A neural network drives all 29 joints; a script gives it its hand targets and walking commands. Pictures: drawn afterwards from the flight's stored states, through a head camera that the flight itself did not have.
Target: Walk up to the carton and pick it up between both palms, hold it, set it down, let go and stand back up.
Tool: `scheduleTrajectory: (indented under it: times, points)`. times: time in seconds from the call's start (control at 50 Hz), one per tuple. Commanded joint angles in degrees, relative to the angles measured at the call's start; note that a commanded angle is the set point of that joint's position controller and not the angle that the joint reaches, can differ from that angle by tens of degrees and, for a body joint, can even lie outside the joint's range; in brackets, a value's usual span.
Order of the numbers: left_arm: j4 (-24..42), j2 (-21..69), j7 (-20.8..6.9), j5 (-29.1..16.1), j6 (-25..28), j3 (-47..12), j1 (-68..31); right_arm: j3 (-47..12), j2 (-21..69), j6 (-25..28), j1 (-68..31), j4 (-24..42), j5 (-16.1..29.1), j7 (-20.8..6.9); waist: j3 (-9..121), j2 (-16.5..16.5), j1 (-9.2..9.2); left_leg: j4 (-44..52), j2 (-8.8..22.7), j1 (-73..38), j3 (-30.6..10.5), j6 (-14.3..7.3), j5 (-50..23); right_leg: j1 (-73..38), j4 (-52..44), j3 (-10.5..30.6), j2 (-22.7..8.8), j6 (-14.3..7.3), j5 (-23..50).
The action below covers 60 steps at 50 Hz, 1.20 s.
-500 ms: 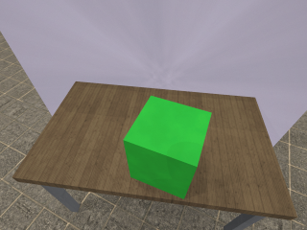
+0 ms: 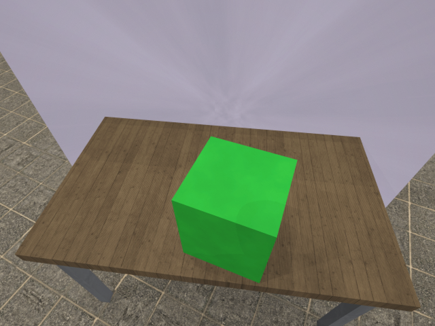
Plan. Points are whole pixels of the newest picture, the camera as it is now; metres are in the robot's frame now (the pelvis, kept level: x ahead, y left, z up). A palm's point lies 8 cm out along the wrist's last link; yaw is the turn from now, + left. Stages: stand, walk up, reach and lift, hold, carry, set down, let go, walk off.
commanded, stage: walk up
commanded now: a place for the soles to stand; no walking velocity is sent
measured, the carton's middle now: (235, 210) +0.40 -0.01 -0.08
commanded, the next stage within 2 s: reach and lift in 0.28 s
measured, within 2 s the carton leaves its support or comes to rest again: neither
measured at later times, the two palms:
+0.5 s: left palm (103, 317) +0.16 +0.25 -0.11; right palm out of the picture +0.12 -0.28 -0.13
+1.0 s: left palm out of the picture +0.13 +0.27 -0.10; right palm out of the picture +0.10 -0.23 -0.10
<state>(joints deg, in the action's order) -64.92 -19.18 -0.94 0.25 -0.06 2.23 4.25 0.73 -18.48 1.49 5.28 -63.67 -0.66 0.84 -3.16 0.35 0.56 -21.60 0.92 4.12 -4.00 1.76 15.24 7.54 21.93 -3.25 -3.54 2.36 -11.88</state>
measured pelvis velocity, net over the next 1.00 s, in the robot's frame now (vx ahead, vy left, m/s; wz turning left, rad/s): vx -0.02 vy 0.00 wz -0.06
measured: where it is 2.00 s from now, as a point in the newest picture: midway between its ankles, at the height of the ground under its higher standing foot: outside the picture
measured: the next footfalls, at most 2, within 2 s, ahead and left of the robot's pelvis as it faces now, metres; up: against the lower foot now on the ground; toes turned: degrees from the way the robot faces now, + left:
none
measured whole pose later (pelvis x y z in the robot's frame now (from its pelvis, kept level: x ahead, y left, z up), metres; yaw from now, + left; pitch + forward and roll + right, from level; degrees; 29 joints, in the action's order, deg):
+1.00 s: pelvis -0.02 +0.00 -0.01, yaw -3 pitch -6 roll -1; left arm -26.6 -17.3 -1.2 -0.7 -16.6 4.9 11.0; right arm 4.8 -6.7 9.6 11.9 -40.9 -1.3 1.8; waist -9.1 1.2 1.1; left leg -33.1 3.5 6.9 -0.2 2.0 20.6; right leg 10.3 29.8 -0.5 -1.3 2.2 -13.9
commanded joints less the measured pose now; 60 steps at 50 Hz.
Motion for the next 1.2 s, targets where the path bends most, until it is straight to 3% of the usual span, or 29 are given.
scheduleTrajectory:
  times: [0.0, 0.06, 0.12, 0.14, 0.22, 0.26, 0.28, 0.3, 0.32, 0.36, 0.38, 0.42, 0.44, 0.48, 0.5, 0.54, 0.58, 0.6, 0.66, 0.72, 0.82, 0.84, 0.96, 0.98, 1.0, 1.06, 1.12, 1.16, 1.18]
  points:
    - [4.69, -13.15, 0.55, -0.36, 1.16, 2.17, -3.60, 2.53, -14.49, 1.43, -1.56, 4.05, 0.35, 0.64, 6.32, -2.25, -0.28, 3.64, 5.17, 3.78, -2.10, -2.11, -17.61, -5.78, -1.96, 3.83, -4.66, -3.26, 14.01]
    - [4.16, -13.94, 0.77, -0.08, 0.89, 2.68, -2.87, 2.61, -13.48, 1.34, -1.81, 3.87, 0.14, 0.80, 5.82, 0.62, 0.12, 4.05, 5.35, 2.96, -3.12, -2.67, -20.57, -6.50, -1.79, 3.41, -4.80, -3.53, 14.37]
    - [4.74, -12.46, 0.78, -0.38, 0.92, 2.05, -3.12, 2.75, -14.37, 1.26, -1.68, 4.55, 0.04, 0.94, 6.41, -2.00, 0.28, 3.41, 5.70, 2.89, -3.08, -2.93, -20.88, -7.20, -1.07, 3.70, -4.99, -3.46, 14.34]
    - [4.90, -12.17, 0.70, 0.02, 0.90, 1.88, -2.62, 3.17, -13.98, 1.20, -1.86, 4.98, -0.17, 0.90, 5.94, 0.06, 0.36, 3.86, 5.33, 1.55, -2.31, -2.39, -19.86, -4.97, -1.05, 3.78, -4.34, -3.52, 14.73]
    - [5.24, -12.96, 0.53, -0.28, 0.63, 1.91, -3.66, 2.53, -13.19, 1.40, -0.92, 5.01, 0.37, 0.84, 5.20, -0.03, 0.23, 3.39, 4.97, 4.17, -2.70, -2.23, -18.68, -6.58, -1.04, 3.33, -4.40, -3.21, 15.12]
    - [5.19, -12.59, 0.60, 0.09, 0.84, 2.04, -3.54, 3.09, -14.53, 1.44, -0.04, 5.64, -0.09, 0.82, 5.53, -2.32, -0.29, 3.31, 4.64, 2.18, -1.28, -2.12, -19.84, -4.81, -1.15, 4.04, -4.27, -3.51, 12.98]
    - [25.30, -10.89, 1.69, 0.69, -9.61, 3.92, -23.65, 7.61, -4.83, 9.53, -20.14, 3.40, -5.98, -1.11, -1.20, -0.96, -3.97, -6.54, -1.93, 10.78, 7.08, 2.14, 0.50, 11.03, 3.78, -1.48, 2.19, -2.35, -3.56]
    - [35.42, -7.89, 2.01, -1.59, -17.91, 2.92, -22.98, 10.44, -6.87, 7.91, -18.09, 3.51, -5.65, -3.44, 1.28, -3.82, -5.79, -7.64, 0.44, 12.37, 5.70, 0.48, -1.23, 7.76, 8.21, -1.99, 3.10, -3.72, -0.66]
    - [34.66, -6.04, 1.07, -0.90, -21.90, 3.47, -17.71, 10.05, -8.15, 6.80, -15.93, 7.07, -4.32, -4.02, 2.66, -0.92, -5.42, -9.31, 0.36, 12.77, 6.02, -1.13, -1.58, 5.75, 8.71, -2.58, 2.88, -3.62, 1.61]
    - [39.51, -6.58, 0.60, 0.96, -25.98, 5.28, -12.89, 9.44, -9.14, 6.75, -12.23, 11.78, -2.49, -4.03, 10.54, -0.84, -2.95, -12.52, 0.44, 10.37, 6.84, -0.25, -12.09, 0.97, 10.93, -2.80, 2.19, -3.35, 12.12]
    - [40.73, -8.33, 0.27, 2.05, -27.00, 6.75, -10.91, 9.52, -10.36, 6.14, -10.30, 12.98, -1.76, -3.45, 10.81, 2.18, -2.90, -12.38, 0.28, 9.00, 6.67, -0.89, -9.02, 0.99, 11.47, -2.74, 2.57, -2.50, 12.06]
    - [40.95, -7.74, 0.31, 5.10, -28.94, 9.09, -6.93, 7.62, -11.21, 5.31, -9.42, 14.86, -0.26, -3.29, 11.06, -0.44, -0.77, -13.32, 0.20, 7.59, 7.12, 0.21, -14.65, -2.49, 10.74, -2.48, 2.93, -3.12, 17.27]
    - [41.91, -8.51, 0.12, 5.36, -28.81, 10.02, -5.17, 8.34, -11.34, 4.55, -6.57, 16.77, 0.17, -2.54, 13.87, 3.08, -1.72, -13.07, -0.49, 7.48, 7.36, 0.13, -12.89, -5.03, 11.62, -2.09, 3.45, -1.92, 19.98]
    - [41.26, -10.69, -0.18, 6.46, -28.23, 11.74, -4.41, 7.25, -10.06, 4.36, -5.35, 21.00, -0.33, -1.55, 9.87, 4.93, 0.65, -10.67, -2.10, 8.97, 9.12, -0.45, -7.68, -6.88, 10.43, -0.44, 3.27, -1.08, 17.78]
    - [40.32, -10.37, -0.05, 7.03, -28.23, 11.79, -3.59, 6.18, -8.91, 4.39, -5.15, 21.23, 0.22, -1.45, 7.64, 2.99, 2.29, -8.98, -2.08, 9.47, 8.93, -0.72, -8.12, -7.06, 9.18, -0.89, 3.12, -0.68, 15.73]
    - [40.21, -10.45, 0.05, 7.09, -27.44, 11.77, -2.60, 4.69, -8.23, 3.85, -2.92, 19.56, 0.77, -1.20, 5.59, 0.49, 0.54, -8.01, -2.42, 10.72, 9.20, 0.13, -6.53, -9.08, 8.94, 0.75, 3.17, -1.01, 16.02]
    - [40.79, -9.59, -0.04, 6.59, -26.39, 11.66, -2.46, 4.70, -7.29, 4.08, -3.19, 21.54, -0.38, -0.58, 7.35, 2.64, 0.60, -7.98, -2.71, 8.85, 9.47, 0.19, -8.92, -8.54, 8.47, -0.18, 4.18, -0.40, 16.21]
    - [42.01, -9.51, -0.07, 6.03, -25.31, 11.53, -3.16, 3.54, -4.86, 4.89, -2.60, 24.08, 0.03, -0.24, 6.86, 0.13, 2.27, -7.55, -3.02, 10.36, 9.31, 0.15, -7.90, -8.88, 8.17, 0.85, 3.27, -0.56, 15.80]
    - [43.48, -9.62, 0.31, 4.17, -22.72, 10.00, -3.97, 5.56, -3.16, 6.27, -2.88, 27.21, -0.50, 0.08, 5.92, 1.12, 0.85, -5.48, -2.69, 9.14, 9.20, -0.03, -5.81, -7.77, 5.97, 0.82, 4.46, -0.80, 10.77]
    - [47.57, -8.01, 0.52, 2.80, -21.61, 8.54, -4.72, 5.69, -1.41, 7.12, -1.28, 27.98, -0.67, -0.10, 3.33, -3.91, 0.79, -4.53, -2.89, 9.81, 9.70, 0.20, -7.49, -6.10, 5.28, 0.92, 4.71, -1.43, 9.17]
    - [47.53, -8.53, 0.69, 1.33, -17.90, 7.51, -3.10, 6.36, 0.64, 9.01, 1.32, 29.22, -0.53, 0.56, 3.68, -3.23, -0.42, -2.89, -1.66, 8.56, 9.71, -0.07, -4.97, -4.92, 4.60, 0.21, 5.74, -1.71, 4.69]
    - [49.20, -8.26, 0.85, 0.54, -17.05, 6.70, -3.99, 6.76, 0.80, 9.52, 1.38, 28.72, -0.24, 0.50, 3.42, -6.07, -0.83, -2.97, -1.27, 9.68, 9.02, 0.84, -5.75, -5.15, 4.84, 0.58, 5.38, -2.59, 5.14]
    - [49.62, -7.26, -0.06, -1.89, -12.93, 4.76, -1.31, 7.36, 3.24, 11.19, 3.57, 32.22, -0.90, 1.77, 3.76, -4.27, -1.91, -1.39, -0.93, 11.57, 9.33, 0.73, -4.83, -7.06, 3.96, 0.82, 6.31, -2.62, 5.37]
    - [49.90, -7.72, 0.09, -1.05, -12.11, 5.75, -1.98, 5.99, 4.21, 11.20, 3.16, 30.92, 0.37, 1.56, 5.14, -6.69, -0.41, -2.03, -0.62, 12.19, 9.17, 1.30, -6.40, -8.06, 3.69, 1.01, 5.59, -2.84, 5.41]
    - [48.49, -7.47, -0.19, -0.88, -12.13, 5.44, 1.22, 6.81, 2.42, 11.04, 3.98, 29.73, -0.20, 1.58, 3.44, -5.47, -1.59, -0.94, 0.70, 10.96, 7.99, 1.13, -7.66, -8.18, 4.01, 0.03, 7.21, -2.22, 4.85]
    - [47.09, -7.67, -0.59, -1.60, -10.18, 5.66, -1.70, 6.50, 4.13, 12.91, 2.03, 34.26, -0.77, 2.42, 5.04, -5.01, 0.10, -1.41, -1.11, 11.67, 9.75, 1.02, -8.11, -9.00, 2.91, 1.67, 5.73, -2.63, 6.82]
    - [45.38, -6.65, -1.68, -2.49, -8.41, 5.50, 0.50, 5.63, 5.98, 12.80, 5.82, 32.48, -0.32, 2.91, 1.42, -3.97, -1.25, 0.59, -0.89, 10.15, 9.36, 0.60, -8.31, -8.94, 0.89, 1.84, 6.14, -2.28, 5.66]
    - [44.25, -6.13, -1.96, -1.82, -7.08, 5.71, -0.08, 5.72, 6.47, 13.43, 3.41, 33.09, -0.06, 3.04, 1.90, -5.10, -0.41, 1.08, -0.67, 9.97, 9.27, 0.90, -8.05, -7.64, -0.13, 1.57, 5.96, -2.93, 4.54]
    - [43.77, -5.62, -2.22, -3.27, -5.81, 4.89, 0.77, 4.67, 6.95, 13.91, 4.24, 34.80, 0.08, 3.31, 2.19, -2.95, -0.32, 1.04, -0.77, 8.17, 9.89, 0.41, -7.87, -7.32, -0.16, 2.30, 5.75, -2.60, 5.39]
